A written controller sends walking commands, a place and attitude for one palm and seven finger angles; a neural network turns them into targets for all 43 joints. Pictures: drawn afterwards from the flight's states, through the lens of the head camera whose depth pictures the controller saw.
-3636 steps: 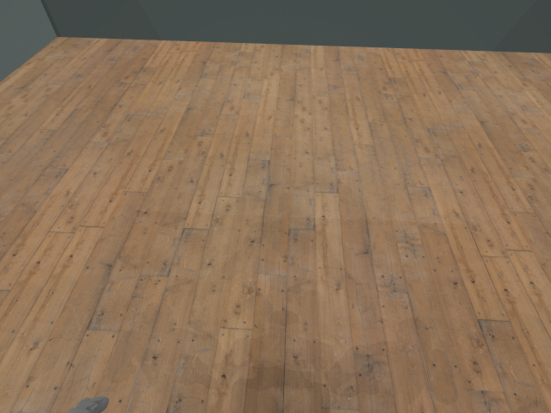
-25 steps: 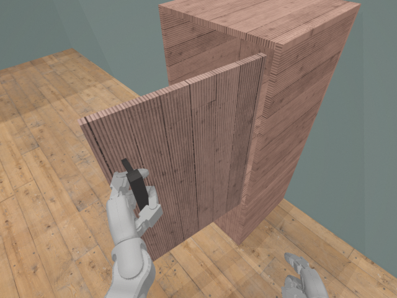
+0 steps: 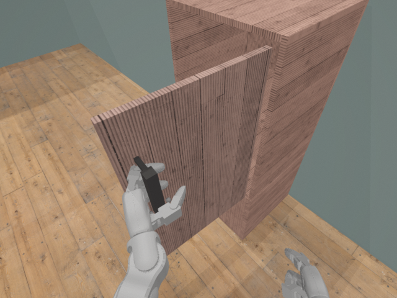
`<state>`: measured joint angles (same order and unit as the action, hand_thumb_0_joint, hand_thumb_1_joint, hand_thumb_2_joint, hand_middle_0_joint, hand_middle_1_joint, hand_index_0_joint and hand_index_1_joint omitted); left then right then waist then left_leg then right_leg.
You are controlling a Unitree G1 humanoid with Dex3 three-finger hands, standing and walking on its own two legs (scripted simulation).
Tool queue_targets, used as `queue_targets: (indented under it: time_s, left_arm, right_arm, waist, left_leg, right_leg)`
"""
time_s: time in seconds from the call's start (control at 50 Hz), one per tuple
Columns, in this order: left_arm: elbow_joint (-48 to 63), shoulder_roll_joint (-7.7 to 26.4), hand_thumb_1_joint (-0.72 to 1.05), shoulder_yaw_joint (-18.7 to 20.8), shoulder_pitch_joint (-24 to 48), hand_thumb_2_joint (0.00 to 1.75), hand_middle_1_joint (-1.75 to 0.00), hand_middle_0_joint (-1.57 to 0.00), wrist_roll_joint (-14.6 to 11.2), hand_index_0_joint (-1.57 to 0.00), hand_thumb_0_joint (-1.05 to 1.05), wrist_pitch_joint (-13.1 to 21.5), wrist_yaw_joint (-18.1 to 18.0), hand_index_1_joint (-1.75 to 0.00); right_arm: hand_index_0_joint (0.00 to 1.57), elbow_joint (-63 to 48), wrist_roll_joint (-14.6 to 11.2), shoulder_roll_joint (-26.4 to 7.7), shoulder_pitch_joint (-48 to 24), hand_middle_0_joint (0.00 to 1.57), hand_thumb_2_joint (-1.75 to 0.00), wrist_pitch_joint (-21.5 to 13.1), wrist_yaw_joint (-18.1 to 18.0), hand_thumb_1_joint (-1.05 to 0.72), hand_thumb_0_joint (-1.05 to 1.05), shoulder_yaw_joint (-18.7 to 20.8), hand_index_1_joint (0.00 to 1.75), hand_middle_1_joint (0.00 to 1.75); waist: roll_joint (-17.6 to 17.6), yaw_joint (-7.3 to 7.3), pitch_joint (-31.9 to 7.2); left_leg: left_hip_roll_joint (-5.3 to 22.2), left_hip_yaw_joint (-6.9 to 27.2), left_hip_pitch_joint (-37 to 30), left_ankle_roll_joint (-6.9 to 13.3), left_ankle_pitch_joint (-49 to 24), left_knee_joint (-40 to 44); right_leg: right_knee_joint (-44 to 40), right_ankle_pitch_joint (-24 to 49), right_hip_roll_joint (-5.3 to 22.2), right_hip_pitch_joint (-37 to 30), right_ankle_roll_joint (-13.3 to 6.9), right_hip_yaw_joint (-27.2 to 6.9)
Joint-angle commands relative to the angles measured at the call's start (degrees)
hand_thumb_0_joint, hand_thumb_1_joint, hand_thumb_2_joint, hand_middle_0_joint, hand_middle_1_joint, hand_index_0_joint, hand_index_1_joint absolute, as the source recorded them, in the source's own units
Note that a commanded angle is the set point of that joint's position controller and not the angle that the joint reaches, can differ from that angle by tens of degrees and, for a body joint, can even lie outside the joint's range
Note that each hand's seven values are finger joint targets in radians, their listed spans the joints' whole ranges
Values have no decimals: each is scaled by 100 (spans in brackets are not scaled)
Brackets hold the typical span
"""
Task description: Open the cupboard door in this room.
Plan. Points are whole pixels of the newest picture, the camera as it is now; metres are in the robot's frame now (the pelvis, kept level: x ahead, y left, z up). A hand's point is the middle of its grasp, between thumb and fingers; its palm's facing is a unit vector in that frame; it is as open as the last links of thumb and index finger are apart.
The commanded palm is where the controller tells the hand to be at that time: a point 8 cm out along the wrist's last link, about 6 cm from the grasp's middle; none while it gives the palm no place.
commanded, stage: open thumb and fingers to let go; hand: left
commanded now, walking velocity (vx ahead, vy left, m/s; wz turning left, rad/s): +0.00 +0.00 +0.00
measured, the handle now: (149, 187) +0.31 +0.12 +0.08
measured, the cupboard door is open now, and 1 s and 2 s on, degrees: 86 88 88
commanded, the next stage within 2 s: slide the hand sideways off the handle in 0.50 s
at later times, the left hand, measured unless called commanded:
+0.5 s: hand (165, 198) +0.28 +0.08 +0.09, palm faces +0.33 -0.94 -0.01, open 14.3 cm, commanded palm +0.24 +0.11 +0.08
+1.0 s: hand (167, 215) +0.25 +0.08 +0.09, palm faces -0.10 -1.00 +0.01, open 15.8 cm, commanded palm +0.22 +0.13 +0.08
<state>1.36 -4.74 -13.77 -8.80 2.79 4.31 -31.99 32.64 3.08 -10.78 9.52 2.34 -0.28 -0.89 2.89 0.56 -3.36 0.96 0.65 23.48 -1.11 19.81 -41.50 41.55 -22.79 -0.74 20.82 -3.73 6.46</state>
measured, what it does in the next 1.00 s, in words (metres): stands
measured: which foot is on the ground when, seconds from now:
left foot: down 0.00-1.00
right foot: down 0.00-1.00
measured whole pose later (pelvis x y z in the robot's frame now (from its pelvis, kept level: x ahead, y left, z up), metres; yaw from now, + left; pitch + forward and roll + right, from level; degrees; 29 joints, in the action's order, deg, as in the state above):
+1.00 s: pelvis -0.02 +0.03 +0.00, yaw -2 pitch +2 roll +0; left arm 2.1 2.6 -13.7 -8.1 -3.4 7.1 -6.8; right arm 29.9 -0.3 -11.8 13.0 -2.3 -0.3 -3.2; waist 2.1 0.6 -2.3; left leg 0.1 -1.8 25.4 1.1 19.6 -43.3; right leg 43.4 -21.7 0.4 23.5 -1.7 4.0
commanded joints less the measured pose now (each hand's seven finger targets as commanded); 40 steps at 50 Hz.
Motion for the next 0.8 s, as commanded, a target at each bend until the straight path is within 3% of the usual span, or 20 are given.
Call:
queue_targets:
  time_s: [0.0,0.06,0.12,0.18,0.28,0.3,0.36,0.46,0.48,0.56,0.58,0.6,0.62,0.64,0.66,0.68,0.72,0.74,0.78]
  left_arm:
    - [1221,-503,-29,-102,1353,39,-122,-32,133,-32,0,345,-47,-122]
    - [1140,-530,-50,-136,1489,30,-120,-30,156,-30,0,297,-85,-120]
    - [1094,-780,-50,-351,1769,30,-115,-29,220,-29,0,247,-146,-115]
    - [1029,-846,-50,-410,1658,30,-100,-27,216,-27,0,177,-149,-100]
    - [1148,-884,-50,-432,1573,30,-75,-22,194,-22,0,116,-149,-75]
    - [1153,-902,-50,-477,1755,30,-70,-22,201,-22,0,108,-163,-70]
    - [1098,-958,-50,-512,1857,30,-55,-19,282,-19,0,77,-231,-55]
    - [1130,-961,-50,-487,1842,30,-30,-15,243,-15,0,39,-247,-30]
    - [1165,-1064,-50,-573,1810,30,-30,-15,237,-15,0,33,-238,-30]
    - [1078,-975,-50,-470,1932,30,-30,-15,183,-15,0,9,-253,-30]
    - [1134,-941,-50,-437,1954,30,-30,-15,183,-15,0,21,-265,-30]
    - [1096,-433,-50,-1631,1926,30,-30,-15,662,-15,0,270,924,-30]
    - [1387,-12,-50,-1174,2241,30,-30,-15,448,-15,0,541,1543,-30]
    - [1552,192,-50,-1127,2338,30,-30,-15,329,-15,0,714,2023,-30]
    - [1563,289,-50,-1131,2460,30,-30,-15,162,-15,0,806,2451,-30]
    - [1451,379,-50,-980,2329,30,-30,-15,-65,-15,0,864,2796,-30]
    - [1356,292,-50,-704,2215,30,-30,-15,-532,-15,0,824,3051,-30]
    - [1238,197,-50,-613,2233,30,-30,-15,-714,-15,0,759,3027,-30]
    - [1044,242,-50,-281,1889,30,-30,-15,-901,-15,0,644,2849,-30]
  right_arm:
    - [20,-933,-8,-416,-757,20,-90,-234,-38,-90,0,122,30,30]
    - [20,-924,-14,-423,-782,20,-90,-210,-36,-90,0,132,30,30]
    - [20,-913,-23,-417,-789,20,-90,-206,2,-90,0,129,30,30]
    - [20,-930,-24,-427,-771,20,-90,-211,29,-90,0,139,30,30]
    - [20,-960,-42,-425,-795,20,-90,-195,63,-90,0,141,30,30]
    - [20,-954,-42,-436,-807,20,-90,-203,64,-90,0,135,30,30]
    - [20,-911,-39,-423,-814,20,-90,-227,81,-90,0,149,30,30]
    - [20,-904,-47,-434,-808,20,-90,-265,106,-90,0,151,30,30]
    - [20,-917,-41,-420,-822,20,-90,-277,114,-90,0,151,30,30]
    - [20,-881,-42,-428,-835,20,-90,-283,90,-90,0,141,30,30]
    - [20,-884,-46,-432,-881,20,-90,-278,88,-90,0,141,30,30]
    - [20,-769,-78,-649,-402,20,-90,-246,143,-90,0,127,30,30]
    - [20,-930,-159,-604,-301,20,-90,-282,85,-90,0,151,30,30]
    - [20,-1017,-180,-615,-315,20,-90,-335,18,-90,0,134,30,30]
    - [20,-1035,-229,-619,-238,20,-90,-386,-23,-90,0,102,30,30]
    - [20,-1074,-279,-603,-236,20,-90,-456,-64,-90,0,69,30,30]
    - [20,-1185,-374,-582,-374,20,-90,-574,-150,-90,0,-5,30,30]
    - [20,-1198,-399,-588,-419,20,-90,-646,-178,-90,0,-34,30,30]
    - [20,-1203,-413,-602,-484,20,-90,-738,-181,-90,0,-49,30,30]
  waist:
    - [-722,-39,-843]
    - [-727,-41,-821]
    - [-535,-78,-872]
    - [-643,-56,-965]
    - [-569,-4,-954]
    - [-622,-61,-886]
    - [-477,-46,-892]
    - [-571,-19,-975]
    - [-561,-19,-1020]
    - [-723,-20,-891]
    - [-623,-20,-967]
    - [-914,-560,-491]
    - [-761,-412,-885]
    - [-486,-352,-1118]
    - [-273,-419,-1093]
    - [-322,-366,-1064]
    - [-316,-304,-875]
    - [-463,-296,-699]
    - [-636,-135,-594]
  left_leg:
    - [-184,5,-491,248,-902,235]
    - [-164,29,-507,247,-864,232]
    - [-135,64,-561,237,-869,253]
    - [-107,75,-535,231,-950,263]
    - [-84,95,-489,207,-955,276]
    - [-84,104,-486,220,-922,241]
    - [-69,135,-505,205,-876,229]
    - [-76,156,-439,196,-813,209]
    - [-74,153,-456,199,-825,213]
    - [-91,155,-391,196,-704,195]
    - [-94,144,-423,194,-683,198]
    - [-110,169,-573,294,-782,242]
    - [-117,162,-482,322,-816,241]
    - [-131,135,-588,338,-791,229]
    - [-141,141,-664,337,-735,227]
    - [-144,161,-611,329,-611,260]
    - [-144,181,-503,292,-164,363]
    - [-153,204,-402,280,55,407]
    - [-147,229,-285,236,299,535]
  right_leg:
    - [-1021,1283,290,-29,278,-627]
    - [-1015,1080,250,43,236,-575]
    - [-867,961,192,180,189,-438]
    - [-751,1103,152,157,183,-360]
    - [-693,1045,125,149,147,-310]
    - [-716,992,125,228,156,-327]
    - [-684,840,108,303,119,-292]
    - [-642,725,92,322,113,-275]
    - [-591,760,92,337,121,-245]
    - [-717,587,110,356,136,-290]
    - [-696,554,111,370,134,-298]
    - [-691,1049,134,592,188,-533]
    - [-554,1246,144,428,166,-507]
    - [-502,1295,153,362,160,-541]
    - [-489,1248,156,405,145,-525]
    - [-510,1105,139,407,142,-503]
    - [-663,510,105,513,172,-461]
    - [-749,227,95,564,196,-448]
    - [-823,-139,83,528,206,-426]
